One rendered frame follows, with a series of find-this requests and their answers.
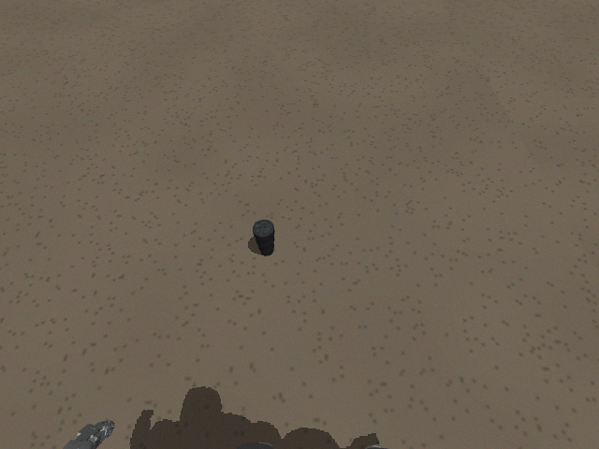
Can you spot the cup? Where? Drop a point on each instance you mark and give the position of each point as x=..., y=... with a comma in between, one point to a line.
x=264, y=233

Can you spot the left robot hand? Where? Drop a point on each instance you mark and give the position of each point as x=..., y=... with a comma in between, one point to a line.
x=91, y=436

